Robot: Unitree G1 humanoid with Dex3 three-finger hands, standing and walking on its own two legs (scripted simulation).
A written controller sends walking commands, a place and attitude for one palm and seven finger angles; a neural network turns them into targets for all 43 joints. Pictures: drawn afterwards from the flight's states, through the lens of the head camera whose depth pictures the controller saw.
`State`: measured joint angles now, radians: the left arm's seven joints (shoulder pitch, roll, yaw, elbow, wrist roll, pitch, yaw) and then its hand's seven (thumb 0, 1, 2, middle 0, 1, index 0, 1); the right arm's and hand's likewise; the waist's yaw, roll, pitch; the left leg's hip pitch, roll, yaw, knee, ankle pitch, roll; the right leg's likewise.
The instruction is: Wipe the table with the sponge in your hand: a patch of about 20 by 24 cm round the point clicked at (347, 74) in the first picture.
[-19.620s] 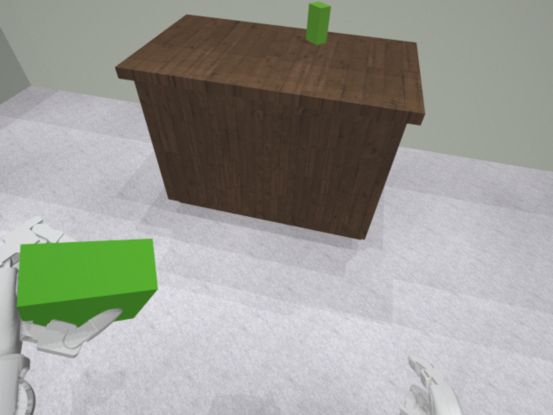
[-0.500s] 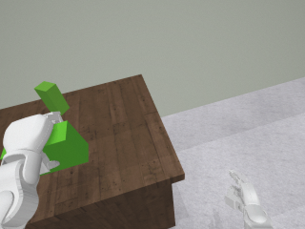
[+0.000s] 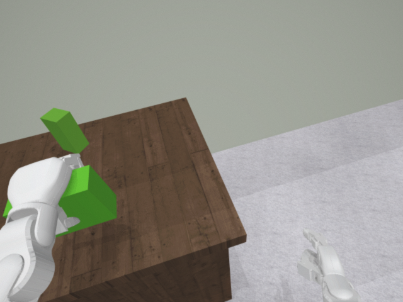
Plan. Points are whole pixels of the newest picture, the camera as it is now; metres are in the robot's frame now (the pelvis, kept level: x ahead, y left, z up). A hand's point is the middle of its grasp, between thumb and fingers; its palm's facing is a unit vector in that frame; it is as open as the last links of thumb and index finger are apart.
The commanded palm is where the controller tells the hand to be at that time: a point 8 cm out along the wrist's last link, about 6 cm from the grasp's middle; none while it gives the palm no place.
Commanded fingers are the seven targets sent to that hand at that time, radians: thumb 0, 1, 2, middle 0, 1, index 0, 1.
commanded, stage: move the sponge above the wiping area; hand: left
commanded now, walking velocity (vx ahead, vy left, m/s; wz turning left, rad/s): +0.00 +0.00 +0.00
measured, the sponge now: (72, 208) +0.23 +0.30 +0.09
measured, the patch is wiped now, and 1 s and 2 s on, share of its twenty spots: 0.00 0.00 0.00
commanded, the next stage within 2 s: none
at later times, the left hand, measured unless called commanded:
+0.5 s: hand (73, 198) +0.24 +0.28 +0.12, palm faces +0.06 -0.09 -0.99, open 9.4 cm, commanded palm +0.20 +0.27 +0.19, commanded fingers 0.00 0.10 1.30 -1.20 -1.60 -1.20 -1.60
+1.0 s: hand (77, 202) +0.24 +0.28 +0.11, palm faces +0.02 -0.06 -1.00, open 9.4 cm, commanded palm +0.22 +0.28 +0.17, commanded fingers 0.00 0.10 1.30 -1.20 -1.60 -1.20 -1.60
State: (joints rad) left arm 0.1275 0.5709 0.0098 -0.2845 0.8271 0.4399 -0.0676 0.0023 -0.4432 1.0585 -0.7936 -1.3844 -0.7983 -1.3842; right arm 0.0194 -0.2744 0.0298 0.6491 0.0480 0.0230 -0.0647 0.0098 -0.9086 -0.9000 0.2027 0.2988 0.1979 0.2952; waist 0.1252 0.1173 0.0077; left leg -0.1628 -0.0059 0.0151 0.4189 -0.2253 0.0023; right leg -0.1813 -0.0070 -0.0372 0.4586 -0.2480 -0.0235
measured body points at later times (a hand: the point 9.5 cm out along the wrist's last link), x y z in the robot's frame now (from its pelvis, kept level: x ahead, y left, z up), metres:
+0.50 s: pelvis +0.01 +0.01 +0.00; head +0.01 -0.04 +0.45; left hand +0.23 +0.28 +0.18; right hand +0.27 -0.18 -0.08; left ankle +0.00 +0.12 -0.74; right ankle +0.00 -0.10 -0.74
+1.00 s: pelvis +0.00 -0.01 +0.00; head +0.00 -0.06 +0.45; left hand +0.23 +0.28 +0.16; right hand +0.25 -0.21 -0.09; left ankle +0.00 +0.12 -0.74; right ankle +0.00 -0.10 -0.74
